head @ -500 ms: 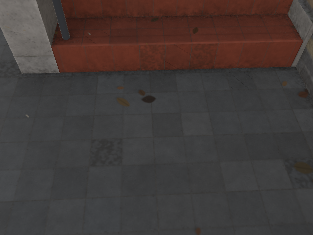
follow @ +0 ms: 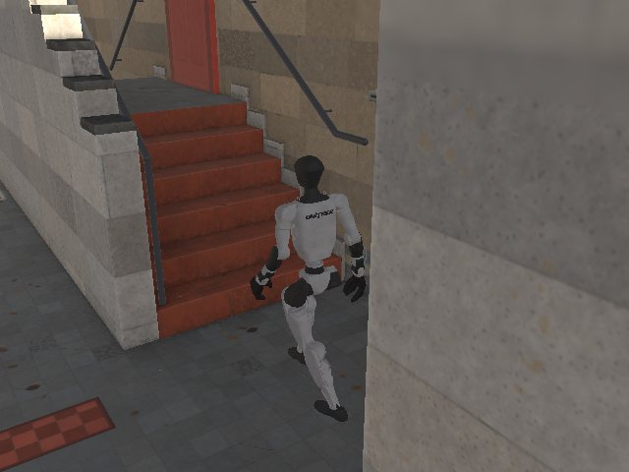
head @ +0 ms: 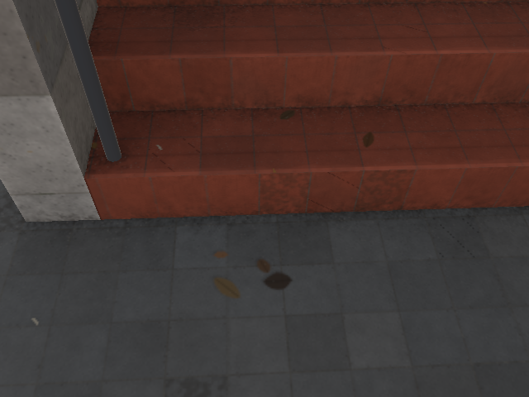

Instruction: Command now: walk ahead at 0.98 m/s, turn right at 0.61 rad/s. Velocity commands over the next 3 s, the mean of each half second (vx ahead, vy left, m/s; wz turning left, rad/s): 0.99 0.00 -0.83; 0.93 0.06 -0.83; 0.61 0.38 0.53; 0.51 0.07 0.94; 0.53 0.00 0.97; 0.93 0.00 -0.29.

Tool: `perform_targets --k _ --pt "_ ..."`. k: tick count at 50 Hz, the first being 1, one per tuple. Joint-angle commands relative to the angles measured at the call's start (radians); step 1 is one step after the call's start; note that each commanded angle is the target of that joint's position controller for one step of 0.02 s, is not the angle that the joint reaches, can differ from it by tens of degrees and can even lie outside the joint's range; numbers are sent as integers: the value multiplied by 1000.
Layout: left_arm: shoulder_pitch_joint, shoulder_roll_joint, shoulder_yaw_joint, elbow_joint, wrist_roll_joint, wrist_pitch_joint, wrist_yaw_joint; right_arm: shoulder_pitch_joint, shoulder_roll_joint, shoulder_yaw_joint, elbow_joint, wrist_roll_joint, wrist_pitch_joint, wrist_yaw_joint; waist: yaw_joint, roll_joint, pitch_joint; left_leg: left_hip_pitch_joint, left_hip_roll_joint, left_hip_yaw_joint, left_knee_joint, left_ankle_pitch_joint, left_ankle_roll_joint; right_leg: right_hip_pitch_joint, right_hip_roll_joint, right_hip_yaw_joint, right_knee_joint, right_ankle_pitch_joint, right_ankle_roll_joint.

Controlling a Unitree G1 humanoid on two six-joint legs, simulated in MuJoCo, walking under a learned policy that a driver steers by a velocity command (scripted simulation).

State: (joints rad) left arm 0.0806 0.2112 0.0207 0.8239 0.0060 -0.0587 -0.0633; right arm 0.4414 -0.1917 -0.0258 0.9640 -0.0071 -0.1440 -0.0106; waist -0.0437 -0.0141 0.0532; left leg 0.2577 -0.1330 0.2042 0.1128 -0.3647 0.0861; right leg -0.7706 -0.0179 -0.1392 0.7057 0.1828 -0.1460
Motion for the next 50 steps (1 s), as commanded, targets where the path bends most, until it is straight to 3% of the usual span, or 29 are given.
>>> perform_targets --k 1,3,4,5,6,7,8,9,10,13,19,21,23,24,25,26,27,29,30,33,40,42,44,45,46,47,48,49,50 --pt "123 125 31 -14 4 1 3 -23 -207 -37 -52 -12 5 -56 138 141 -65 -123 292 39 281 1607 -131 374 137 -102 -48 -57 -30" --pt "526 220 80 92 1 19 16 -178 -269 -61 -101 -35 39 -69 361 151 -201 -264 320 6 826 1630 -116 731 118 0 -72 -203 -111" --pt "654 240 104 131 -18 24 30 -292 -271 -71 -125 -29 49 -50 448 6 -187 -462 165 27 1345 907 -89 877 46 103 -204 -220 -183" --pt "553 220 93 155 -14 33 35 -358 -55 -13 -205 -50 21 -21 275 -241 -85 -952 24 -88 1678 -127 -77 992 -11 295 -1 -69 -208" --pt "422 233 87 98 12 25 39 -221 -4 17 -295 -2 6 -3 116 -217 -239 -1186 59 -304 1730 -135 -82 1123 -166 728 -171 -306 -368" --pt "379 194 87 66 20 26 46 -215 -72 24 -300 -32 -23 11 121 -58 -216 -1206 108 -357 1591 -46 -59 1028 -243 918 -431 -683 -355" --pt "336 152 80 55 26 23 51 -230 -128 13 -288 -40 -29 19 72 108 -96 -1158 156 -341 1468 32 -54 836 -229 879 -520 -780 -298" --pt "297 154 76 47 20 13 54 -248 -134 13 -293 -61 -16 19 26 158 -27 -1104 183 -328 1383 39 -73 678 -192 822 -543 -740 -262" --pt "285 166 74 37 15 -5 60 -252 -130 20 -299 -77 9 20 0 168 22 -1051 214 -325 1305 43 -97 547 -150 765 -556 -695 -247" --pt "279 195 75 21 4 -43 54 -371 -128 34 -361 -65 57 26 6 125 87 -864 257 -242 965 179 -151 275 -24 560 -606 -476 -209" --pt "364 243 109 16 -14 -41 33 -551 -112 49 -435 -12 49 29 144 -51 4 -680 163 -195 452 460 -126 506 29 488 -481 -50 -88" --pt "353 257 117 5 -7 -40 42 -502 -160 30 -424 -15 39 18 119 -74 -40 -606 137 -222 357 399 -114 619 9 523 -369 74 -49" --pt "284 308 127 -19 1 -44 40 -249 -249 -11 -358 -15 23 -5 -29 -47 -207 -336 128 -221 351 249 -85 632 33 497 -46 232 -8" --pt "225 261 114 -46 4 -54 36 -22 -304 -36 -313 -32 18 -23 -139 -25 -328 -74 236 -303 412 108 -61 471 66 469 220 90 5" --pt "284 67 64 -96 -33 -60 41 79 -381 -57 -300 -89 16 -32 -102 277 -464 220 567 -732 320 -224 3 152 167 356 542 -642 23" --pt "319 97 42 -130 -50 -48 46 -11 -390 -74 -299 -82 27 -19 -31 435 -496 192 642 -1108 142 -453 71 -21 115 277 691 -660 12" --pt "223 171 52 -104 -19 -26 50 -117 -273 -57 -326 -69 34 -12 -41 231 -321 34 572 -947 119 -520 53 -63 35 250 703 -540 8" --pt "106 183 57 -121 19 -9 23 -136 -184 -35 -284 -55 38 -6 -35 63 -163 -171 474 -605 130 -58 18 -16 -28 227 611 -446 30" --pt "82 154 51 -145 36 2 8 -98 -165 -27 -245 -50 33 -8 -18 84 -128 -223 449 -503 125 76 9 -9 -51 229 602 -439 37" --pt "34 102 27 -192 30 33 0 -59 -124 -20 -182 -19 7 17 24 109 -80 -271 419 -299 112 403 -34 -48 -83 193 594 -401 39" --pt "-181 117 -3 -297 32 38 -28 -87 -229 -40 -152 -20 -12 6 55 62 42 -373 348 48 29 830 -92 164 -15 6 107 -194 9" --pt "-186 129 -3 -293 32 41 -18 -20 -272 -44 -140 -17 13 -3 60 102 9 -270 349 70 143 1188 -103 253 63 -61 15 -260 -28" --pt "-17 184 15 -245 48 33 -18 -43 -331 -58 -159 -32 31 -20 149 141 -86 -197 403 35 372 1440 -105 389 94 -4 -45 -286 -68" --pt "273 168 24 -172 78 -1 12 -95 -312 -47 -149 1 68 -10 292 196 -189 -311 292 76 670 1201 -60 701 70 87 -215 -161 -59" --pt "295 215 38 -124 100 -3 39 -39 -238 -37 -157 -6 79 -7 233 77 -211 -665 157 56 913 159 -51 1031 -25 209 -235 -47 55" --pt "349 392 84 -103 74 16 59 -36 -110 -1 -237 -45 52 12 133 -218 -319 -942 149 -53 1392 -242 -41 1231 -193 448 16 118 -92" --pt "359 409 107 -187 40 21 110 139 -192 -22 -249 23 74 7 132 -123 -586 -1000 118 -216 1576 -186 -76 1290 -503 894 -210 695 -116" --pt "269 340 94 -189 38 32 121 87 -203 -30 -208 26 101 -10 106 32 -510 -979 161 -241 1664 -29 -86 1155 -412 742 -238 664 -135" --pt "215 278 76 -187 44 25 120 39 -175 -23 -221 12 112 -5 65 60 -388 -1000 160 -239 1697 -2 -94 999 -371 597 -229 590 -140"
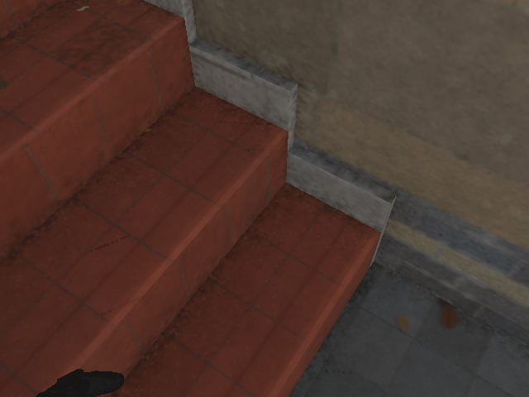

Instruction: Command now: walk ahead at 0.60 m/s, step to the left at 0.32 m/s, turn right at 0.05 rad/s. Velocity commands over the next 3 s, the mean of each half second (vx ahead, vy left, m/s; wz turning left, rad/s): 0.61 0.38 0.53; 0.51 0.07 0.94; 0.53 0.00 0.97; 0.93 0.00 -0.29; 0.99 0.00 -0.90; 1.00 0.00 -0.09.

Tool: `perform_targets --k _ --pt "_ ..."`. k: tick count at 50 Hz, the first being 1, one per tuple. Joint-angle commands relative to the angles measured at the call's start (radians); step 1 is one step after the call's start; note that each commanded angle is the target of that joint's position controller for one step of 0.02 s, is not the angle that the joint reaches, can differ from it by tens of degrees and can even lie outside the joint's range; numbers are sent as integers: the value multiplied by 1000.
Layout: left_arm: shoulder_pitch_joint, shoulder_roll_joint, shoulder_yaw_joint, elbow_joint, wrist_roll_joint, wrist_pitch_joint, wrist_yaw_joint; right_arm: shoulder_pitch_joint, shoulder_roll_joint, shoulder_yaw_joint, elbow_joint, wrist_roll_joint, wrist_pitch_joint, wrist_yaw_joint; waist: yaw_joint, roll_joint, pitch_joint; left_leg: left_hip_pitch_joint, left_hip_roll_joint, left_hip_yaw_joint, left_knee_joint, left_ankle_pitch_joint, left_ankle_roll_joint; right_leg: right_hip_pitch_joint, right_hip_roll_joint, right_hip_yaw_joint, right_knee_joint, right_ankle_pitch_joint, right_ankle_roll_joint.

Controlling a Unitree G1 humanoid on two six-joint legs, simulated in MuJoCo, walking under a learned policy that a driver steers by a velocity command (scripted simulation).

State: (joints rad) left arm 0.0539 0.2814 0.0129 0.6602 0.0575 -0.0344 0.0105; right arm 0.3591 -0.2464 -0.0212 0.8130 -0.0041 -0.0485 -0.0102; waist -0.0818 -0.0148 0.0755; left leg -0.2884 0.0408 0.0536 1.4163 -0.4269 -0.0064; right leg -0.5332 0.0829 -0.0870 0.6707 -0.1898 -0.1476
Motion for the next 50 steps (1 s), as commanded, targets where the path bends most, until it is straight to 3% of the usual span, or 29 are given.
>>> perform_targets --k 1,3,5,6,7,10,12,13,14,15,17,19,22,23,24,25,26,27,29,30,31,34,39,44,46,47,48,49,50 --pt "222 168 74 12 -6 -9 56 76 -67 -14 -70 -14 37 -3 78 95 -347 -470 -19 -100 479 74 -7 654 -439 437 -193 929 -133" --pt "206 122 51 43 -9 -17 55 24 -31 -5 -97 -25 76 11 42 31 -239 -498 -44 -117 552 93 9 438 -393 260 -229 711 -84" --pt "279 79 42 108 13 -41 12 -97 45 18 -134 -10 74 0 69 -117 -211 -676 -73 -67 903 -27 70 336 -419 302 -384 -140 -82" --pt "330 46 29 154 5 -47 5 -189 87 27 -183 -3 69 -15 69 -107 -138 -811 -59 -114 938 -45 93 304 -413 299 -429 -384 -39" --pt "412 14 19 201 8 -42 18 -292 113 31 -222 -20 84 -29 89 -37 -46 -999 -95 -138 1155 16 107 324 -465 321 -370 -148 -24" --pt "365 6 6 234 7 -49 2 -383 199 74 -298 14 75 -54 -10 -7 22 -1067 -82 -142 974 23 131 225 -412 105 -423 -8 76" --pt "309 33 -3 213 -10 -55 3 -392 122 57 -310 20 86 -27 -9 -14 9 -876 -87 -47 688 102 121 110 -325 -5 -528 -56 101" --pt "448 65 5 272 -24 -30 71 -482 95 35 -365 -48 113 25 26 19 73 -1026 -85 -8 681 28 97 318 -385 23 -381 697 92" --pt "526 101 20 272 -34 -18 101 -440 112 34 -352 -69 131 58 32 23 -28 -1034 -68 44 611 -2 97 493 -380 -39 -318 989 116" --pt "539 154 46 258 -21 -19 119 -406 130 37 -353 -66 138 78 21 -95 -102 -1049 -47 56 643 -11 105 633 -399 -53 -294 1108 114" --pt "447 137 60 209 -10 -6 115 -397 112 41 -351 -26 155 73 -18 -151 -111 -912 11 59 557 -18 127 656 -409 -141 -338 1118 113" --pt "228 127 65 114 -43 10 124 -280 88 42 -305 4 179 71 -120 -162 -94 -443 -32 127 196 -80 152 408 -371 -278 -347 1441 99" --pt "129 294 122 46 -58 9 89 -1 -79 -16 -287 29 207 30 -184 -244 -286 32 -162 133 -85 -418 155 412 -487 -170 67 2008 -64" --pt "93 278 134 23 -60 23 73 39 -137 -47 -297 22 188 36 -192 -223 -289 104 -171 -17 -313 -487 210 338 -424 -108 417 1616 -76" --pt "95 131 121 -19 -50 57 63 -199 -185 -82 -314 32 169 52 -96 181 -199 158 -69 -456 -769 -494 377 -52 -79 -66 851 172 31" --pt "-82 -3 73 -152 -15 60 29 -274 -198 -83 -350 27 133 66 -72 212 -119 -8 13 -916 -1109 -438 373 -320 -1 170 1229 -108 82" --pt "-114 -58 59 -224 18 54 23 -339 -184 -83 -365 29 115 58 -11 159 -104 -168 39 -987 -1168 -520 350 -311 -23 232 1300 -128 109" --pt "-31 -97 47 -237 18 57 36 -376 -124 -59 -351 5 96 50 88 119 -28 -333 52 -932 -1128 -469 322 -315 -48 208 1330 -136 127" --pt "20 -51 33 -209 34 64 59 -313 -105 -55 -300 -25 56 36 84 59 -15 -334 -15 -735 -1074 -263 328 -375 -77 187 1387 -141 143" --pt "-4 -144 -15 -271 92 36 24 -167 -72 -40 -170 -40 17 4 166 -144 -5 -298 -7 -786 -1064 -319 182 -495 -127 214 1350 52 121" --pt "1 -184 -34 -256 95 25 17 -73 -82 -48 -122 -51 -5 0 143 -170 -21 -238 -7 -772 -1061 -270 128 -566 -138 214 1362 109 118" --pt "-23 -138 -36 -198 62 11 -8 -22 -80 -49 -108 -9 -27 -17 78 -74 -9 -99 -48 -591 -1012 21 112 -671 -129 110 1306 147 140" --pt "-216 -174 -39 -245 47 0 -17 166 -139 -75 -30 -19 -33 -23 -44 122 -73 269 -16 -660 -953 443 151 -992 -68 64 1575 -95 114" --pt "-426 -215 -75 -373 0 23 -7 245 -101 -82 19 -26 -3 -52 -86 207 -57 315 -12 -644 -1083 835 166 -937 -42 -6 1202 -192 135" --pt "-419 -205 -76 -382 -26 50 6 202 -113 -100 4 -4 32 -70 -57 237 -136 250 4 -550 -1233 1100 160 -547 -25 -62 833 -284 105" --pt "-197 -158 -44 -311 -58 57 18 11 -150 -114 -98 -3 15 -77 95 257 -274 102 -20 -425 -1102 1623 97 -104 21 -66 579 -308 69" --pt "8 -93 8 -256 -85 61 37 -87 -216 -145 -150 28 -23 -75 183 325 -476 105 34 -509 -984 2023 76 207 4 17 563 -162 42" --pt "169 -14 49 -224 -91 71 60 -155 -272 -159 -156 71 -75 -45 294 301 -568 144 36 -534 -825 1979 82 363 -11 106 365 -129 43" --pt "230 42 77 -204 -53 60 70 -183 -216 -151 -174 76 -122 -14 336 90 -633 40 -39 -507 -545 1359 59 569 -148 311 134 -158 -8"
Over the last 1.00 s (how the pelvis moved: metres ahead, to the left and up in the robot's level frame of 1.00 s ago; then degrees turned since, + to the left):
0.79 -0.19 -0.01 -51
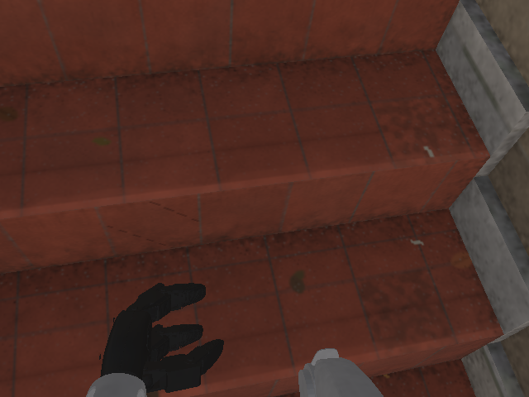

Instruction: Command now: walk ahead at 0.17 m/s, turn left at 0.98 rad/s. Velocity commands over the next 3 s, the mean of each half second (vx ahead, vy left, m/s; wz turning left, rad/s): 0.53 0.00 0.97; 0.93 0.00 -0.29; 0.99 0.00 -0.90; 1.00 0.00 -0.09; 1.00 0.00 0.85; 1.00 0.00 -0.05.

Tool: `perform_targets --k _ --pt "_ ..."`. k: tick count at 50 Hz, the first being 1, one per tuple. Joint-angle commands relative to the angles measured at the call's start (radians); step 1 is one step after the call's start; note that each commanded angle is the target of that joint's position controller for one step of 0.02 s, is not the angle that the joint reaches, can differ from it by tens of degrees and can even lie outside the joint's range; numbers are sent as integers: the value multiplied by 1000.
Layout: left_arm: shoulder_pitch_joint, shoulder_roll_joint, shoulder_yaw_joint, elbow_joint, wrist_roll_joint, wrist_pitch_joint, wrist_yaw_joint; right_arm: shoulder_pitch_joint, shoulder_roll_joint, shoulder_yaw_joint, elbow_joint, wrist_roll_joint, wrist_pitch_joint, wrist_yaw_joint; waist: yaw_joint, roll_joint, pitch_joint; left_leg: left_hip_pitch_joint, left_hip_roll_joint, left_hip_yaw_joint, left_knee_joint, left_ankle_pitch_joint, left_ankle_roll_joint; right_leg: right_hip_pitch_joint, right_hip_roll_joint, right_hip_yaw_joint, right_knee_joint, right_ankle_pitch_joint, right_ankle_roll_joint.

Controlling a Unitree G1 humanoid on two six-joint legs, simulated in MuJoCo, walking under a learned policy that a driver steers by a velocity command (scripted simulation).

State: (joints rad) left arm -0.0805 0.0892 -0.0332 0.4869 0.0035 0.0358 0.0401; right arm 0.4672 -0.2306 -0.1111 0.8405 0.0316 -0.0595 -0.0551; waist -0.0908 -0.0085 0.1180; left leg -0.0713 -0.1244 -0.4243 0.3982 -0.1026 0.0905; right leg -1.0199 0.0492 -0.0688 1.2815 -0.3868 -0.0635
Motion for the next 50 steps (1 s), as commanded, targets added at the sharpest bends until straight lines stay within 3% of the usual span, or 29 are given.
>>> perform_targets --k 1,2,3,4,5,7,10,14,20,24,26,28,29,30,31,32,33,34,35,36,37,39,40,43,45,47,48,49,50 --pt "311 345 144 -18 38 -8 42 -313 -118 -28 -282 38 -93 64 300 -439 -761 -501 -153 121 1100 -270 -127 1153 -483 927 -803 238 -343" --pt "207 265 136 -35 21 12 42 -261 -123 -22 -288 -72 -74 78 195 -390 -723 -589 -45 182 1440 -292 -118 1038 -453 995 -836 211 -343" --pt "166 155 106 -10 14 9 54 -335 -101 -20 -304 -98 -46 83 160 -269 -580 -668 5 231 1516 -169 -107 928 -411 812 -790 34 -317" --pt "143 80 89 50 1 -3 52 -337 -55 1 -308 -109 -15 66 103 -36 -372 -768 44 293 1577 -112 -88 783 -397 662 -721 -21 -281" --pt "189 27 70 130 23 -27 62 -336 10 32 -311 -108 13 54 48 12 -242 -847 71 268 1605 -61 -59 672 -358 553 -714 -218 -209" --pt "242 57 80 237 50 -98 45 -328 61 67 -332 -94 47 62 6 18 -130 -909 95 269 1689 -61 -3 584 -344 407 -819 -235 -138" --pt "304 106 95 329 54 -157 18 -383 50 66 -363 -75 61 67 -4 -28 -109 -1038 151 239 1648 -67 36 647 -376 279 -939 -279 -88" --pt "314 219 119 324 26 -181 14 -488 13 41 -373 -74 104 75 15 -15 -81 -1082 129 317 1561 28 21 643 -416 130 -1038 -321 -77" --pt "476 303 148 355 58 -217 -9 -689 13 25 -415 -76 106 56 107 -60 -41 -1450 148 297 1749 -260 23 1084 -528 29 -1131 -276 -52" --pt "549 248 128 418 55 -217 -21 -792 44 34 -457 -59 134 40 126 -117 38 -1533 151 292 1803 -426 45 1171 -543 -121 -1225 -154 -35" --pt "570 202 109 468 50 -202 -26 -896 67 72 -544 -36 109 60 123 -100 103 -1396 192 388 1450 -458 69 1056 -439 -224 -1356 -53 -23" --pt "557 244 113 487 -12 -190 -10 -840 82 100 -540 -49 108 114 118 -81 54 -1034 223 570 1005 -338 110 973 -369 -292 -1531 138 -86" --pt "575 225 99 483 -50 -177 -9 -719 88 101 -474 -36 96 126 112 -38 -53 -614 130 724 894 -390 120 871 -333 -285 -1440 815 -140" --pt "601 355 121 468 -36 -191 -20 -401 53 66 -403 -28 84 96 -31 -180 -254 -256 -19 725 938 -473 99 907 -398 -204 -1104 1881 -170" --pt "494 510 162 410 -57 -201 -38 -62 -14 27 -330 -24 83 83 -217 -295 -490 -26 -33 569 811 -398 109 940 -395 -146 -721 2182 -154" --pt "417 495 172 331 -86 -232 -78 -26 -144 -12 -321 -48 80 59 -228 -176 -591 205 97 160 553 -550 115 633 -261 -65 -353 1804 -70" --pt "307 336 156 222 -87 -252 -122 -65 -291 -56 -289 -81 72 36 -168 279 -674 288 374 -452 10 -674 101 358 -2 123 194 474 -8" --pt "278 219 146 201 -45 -252 -118 -51 -293 -63 -264 -82 48 51 -155 161 -689 207 429 -479 -66 -530 18 318 52 404 608 338 5" --pt "305 117 124 153 -28 -236 -90 -118 -269 -48 -209 -75 15 80 -38 92 -610 92 476 -427 -3 -415 21 246 9 391 790 375 15" --pt "281 77 109 127 -10 -223 -80 -177 -182 -26 -152 -66 -13 88 27 38 -448 -60 457 -284 62 -388 40 215 -58 289 770 430 -12" --pt "267 -2 78 100 27 -208 -66 -215 -99 0 -90 -61 -29 90 98 118 -272 -158 436 -112 125 -124 43 85 -91 264 829 397 -31" --pt "308 10 69 137 21 -171 -73 -206 45 41 -12 -79 -32 96 126 100 -232 -147 378 151 101 -93 48 -14 -94 223 935 293 -76" --pt "292 24 66 131 5 -155 -75 -166 60 50 -2 -81 -44 83 111 77 -191 -153 415 184 48 49 50 -55 -77 231 902 256 -72" --pt "48 -93 24 55 -30 -106 -38 -90 101 79 138 -109 -86 84 108 78 -35 -144 429 399 -128 48 17 -387 14 205 1314 26 -143" --pt "-14 -60 15 -11 -30 -62 -10 -130 72 89 140 -89 -100 99 203 20 23 -230 389 566 -222 92 -57 -374 13 179 1133 25 -167" --pt "-99 24 13 -34 -54 -20 -14 -160 11 97 134 -43 -89 72 198 -1 52 -463 304 748 -486 258 -55 -53 44 -32 595 115 -132" --pt "8 65 29 -2 -36 -9 -28 -182 -65 92 108 -23 -87 42 240 46 -60 -423 305 808 -478 570 -32 153 34 -107 548 160 -124" --pt "196 132 53 74 -38 4 -40 -243 -128 83 54 10 -97 14 319 64 -200 -399 279 856 -348 1228 -6 450 81 -206 461 131 -112" --pt "364 151 65 116 -20 8 -24 -274 -279 51 19 33 -105 3 400 110 -362 -265 345 809 -210 1789 63 614 89 -246 443 84 -91"
Over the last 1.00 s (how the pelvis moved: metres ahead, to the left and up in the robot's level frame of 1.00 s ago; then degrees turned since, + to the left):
0.46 0.21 0.25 44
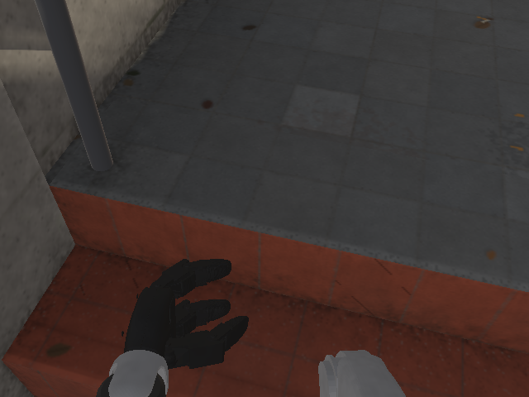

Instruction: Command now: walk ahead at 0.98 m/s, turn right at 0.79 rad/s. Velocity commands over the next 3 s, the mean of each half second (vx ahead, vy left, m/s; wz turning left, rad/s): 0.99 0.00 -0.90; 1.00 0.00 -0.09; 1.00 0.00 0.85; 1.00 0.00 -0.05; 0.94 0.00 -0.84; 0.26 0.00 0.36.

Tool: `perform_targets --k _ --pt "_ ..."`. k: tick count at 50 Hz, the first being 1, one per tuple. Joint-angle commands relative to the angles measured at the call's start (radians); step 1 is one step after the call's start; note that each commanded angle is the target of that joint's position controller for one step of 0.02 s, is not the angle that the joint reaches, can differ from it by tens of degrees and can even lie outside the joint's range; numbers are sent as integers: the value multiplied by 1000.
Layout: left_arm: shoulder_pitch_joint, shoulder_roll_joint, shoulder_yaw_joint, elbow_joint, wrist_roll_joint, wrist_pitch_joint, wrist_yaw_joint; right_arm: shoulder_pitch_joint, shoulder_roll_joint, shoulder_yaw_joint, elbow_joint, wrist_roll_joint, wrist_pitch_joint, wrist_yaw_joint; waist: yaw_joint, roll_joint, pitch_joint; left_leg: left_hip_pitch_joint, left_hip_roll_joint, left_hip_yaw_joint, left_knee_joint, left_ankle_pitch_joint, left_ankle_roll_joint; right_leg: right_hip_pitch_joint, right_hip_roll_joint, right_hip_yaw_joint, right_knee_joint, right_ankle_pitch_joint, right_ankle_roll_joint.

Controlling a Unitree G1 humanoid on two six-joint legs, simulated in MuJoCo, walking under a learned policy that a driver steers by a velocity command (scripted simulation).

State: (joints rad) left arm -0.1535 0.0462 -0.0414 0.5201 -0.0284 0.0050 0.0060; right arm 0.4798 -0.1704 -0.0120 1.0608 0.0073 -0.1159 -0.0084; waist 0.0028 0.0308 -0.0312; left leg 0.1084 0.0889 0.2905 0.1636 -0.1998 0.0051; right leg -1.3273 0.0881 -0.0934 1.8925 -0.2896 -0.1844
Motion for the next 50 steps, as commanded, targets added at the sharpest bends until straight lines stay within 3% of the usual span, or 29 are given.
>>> perform_targets --k 1,3,4,5,6,7,10,14,15,17,19,20,21,22,23,25,26,29,32,34,35,37,38,39,40,41,44,46,50 --pt "613 234 97 115 30 39 28 -370 -433 -88 -252 71 -53 -37 377 84 -330 -293 191 42 266 2140 178 1014 27 -168 -277 -65 11" --pt "655 328 135 109 34 12 32 -419 -350 -98 -325 51 -48 33 338 103 -370 -189 180 -52 813 1889 203 1101 63 -27 -774 -238 1" --pt "538 309 160 101 -2 -12 11 -484 -240 -89 -369 17 -33 44 301 -31 -207 -407 24 -107 1236 1029 172 1106 73 168 -1177 -177 -66" --pt "413 326 166 129 -22 -35 7 -460 -39 -25 -485 -59 -40 76 138 -276 37 -916 -196 -265 1771 137 75 1093 10 532 -1222 553 -125" --pt "300 267 122 99 -6 -22 26 -383 53 1 -587 -113 -47 79 -19 -175 -77 -1058 -204 -406 2080 120 47 1065 -65 936 -1434 313 -189" --pt "349 215 109 131 24 -22 31 -403 65 15 -629 -115 -46 67 -29 -82 -12 -1171 -192 -420 2177 77 31 993 -123 1109 -1577 -73 -179" --pt "540 220 113 269 60 -88 5 -571 136 86 -722 -124 -31 20 -18 34 208 -1546 -112 -383 2356 -100 62 968 -112 837 -1556 7 -118" --pt "567 259 129 350 80 -134 1 -892 55 87 -895 -83 9 -46 5 4 269 -1444 -26 -299 2003 -481 74 774 -98 582 -1762 392 -66" --pt "593 284 141 367 48 -127 12 -922 48 93 -930 -78 10 -50 8 37 216 -1191 -12 -275 1687 -487 93 690 -75 501 -1864 452 -66" --pt "618 310 144 312 -37 -122 41 -640 25 77 -796 4 24 -45 -65 111 -192 -142 -160 -113 1203 -214 74 510 -54 445 -1772 1242 -96" --pt "382 552 242 217 -7 -163 10 -150 -141 -20 -679 -13 42 -44 -348 -61 -564 -20 -134 -290 939 -223 104 951 -133 485 -1198 2041 -32" --pt "309 475 243 188 1 -203 -13 -107 -250 -57 -598 -20 21 -32 -352 154 -595 85 -16 -508 667 -363 164 909 -10 392 -719 1605 65" --pt "159 249 180 146 73 -214 -49 -132 -233 -60 -506 -12 32 -31 -309 393 -408 43 67 -719 436 111 224 648 146 292 -314 342 82" --pt "302 188 171 77 84 -202 -49 -257 -216 -56 -499 -51 16 -41 -111 330 -423 -5 311 -1079 343 96 301 399 119 359 94 184 97" --pt "281 163 150 58 83 -177 -49 -336 -105 -46 -462 -43 21 -33 -52 150 -308 -38 296 -1061 344 -193 279 266 32 259 247 188 66" --pt "200 35 78 4 113 -118 -33 -237 54 -11 -263 -44 -10 -5 1 -79 -15 -253 251 -752 311 -231 194 42 -24 263 558 50 -9" --pt "216 -4 56 -3 85 -91 -26 -181 66 -6 -185 -51 -24 8 43 -80 42 -267 221 -588 281 -182 122 -23 -49 294 541 -17 -30" --pt "11 -4 42 -115 54 -21 -3 -194 32 -7 -79 -67 -70 17 95 -26 224 -401 202 -267 -16 50 50 -93 -33 183 457 -194 -20" --pt "-106 -20 3 -182 40 -10 15 -46 1 6 14 -13 -78 34 110 -57 303 -502 108 -113 -168 303 43 -58 -35 105 158 -263 -54" --pt "62 107 16 -77 32 6 -31 -48 -59 8 -47 64 -39 -3 139 -107 37 -661 35 -8 -230 988 98 672 15 -194 -279 -79 -23" --pt "182 136 21 -65 19 -9 -32 -12 -208 -12 -95 84 -63 -21 170 -44 -138 -619 109 -92 -126 1682 141 1019 49 -223 -345 -6 1" --pt "359 209 63 -51 29 0 -24 2 -476 -100 -159 79 -94 -22 268 89 -380 -261 186 -209 293 1968 169 1155 61 -85 -659 -180 22" --pt "436 277 93 -32 46 1 -27 -104 -503 -133 -200 44 -89 -2 321 144 -414 -163 169 -261 583 1853 164 1200 60 13 -925 -271 26" --pt "350 410 142 -24 80 -13 -28 -78 -347 -120 -254 0 -87 11 229 -5 -409 -358 20 -297 1089 666 113 1317 -138 422 -1071 -313 -58" --pt "414 448 160 35 101 -18 -28 -103 -219 -105 -337 9 -93 54 205 -241 -444 -741 -204 -406 1657 106 84 1380 -360 946 -1390 -139 -152" --pt "431 388 158 69 93 -51 -31 -195 -162 -108 -418 11 -88 50 184 -45 -388 -923 -170 -513 1884 68 99 1407 -405 951 -1429 -12 -147" --pt "474 199 115 306 87 -117 -16 -256 43 -29 -497 -30 -18 25 37 68 -5 -1174 -64 -485 1842 -74 166 1185 -309 559 -1369 -56 -40" --pt "442 102 83 314 74 -129 -19 -129 16 -32 -440 -13 49 23 -39 41 33 -1130 -47 -470 1719 -119 154 1119 -312 386 -1471 17 17" --pt "320 221 97 327 47 -183 -13 -300 -91 -38 -528 -11 97 39 -108 -63 196 -907 -14 -350 1037 86 97 856 -199 -1 -1818 204 106"
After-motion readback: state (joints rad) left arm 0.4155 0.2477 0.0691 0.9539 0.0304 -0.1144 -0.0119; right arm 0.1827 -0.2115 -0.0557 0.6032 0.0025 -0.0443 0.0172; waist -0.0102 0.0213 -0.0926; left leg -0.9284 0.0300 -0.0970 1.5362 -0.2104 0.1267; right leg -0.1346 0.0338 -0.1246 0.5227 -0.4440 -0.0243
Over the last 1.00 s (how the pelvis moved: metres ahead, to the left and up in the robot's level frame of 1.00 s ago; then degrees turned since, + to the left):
0.51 0.34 0.36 22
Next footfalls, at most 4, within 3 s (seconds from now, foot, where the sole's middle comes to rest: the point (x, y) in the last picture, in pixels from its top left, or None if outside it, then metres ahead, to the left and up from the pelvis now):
0.08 right None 0.15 -0.03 -0.61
0.40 left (241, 341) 0.49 0.07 -0.42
0.76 right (434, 192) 0.70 -0.29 -0.23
1.20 left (398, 50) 1.19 -0.31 -0.23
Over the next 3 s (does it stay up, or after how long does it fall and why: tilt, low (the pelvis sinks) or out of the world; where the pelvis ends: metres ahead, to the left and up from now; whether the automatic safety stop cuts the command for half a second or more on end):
stays up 2.41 -0.67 0.54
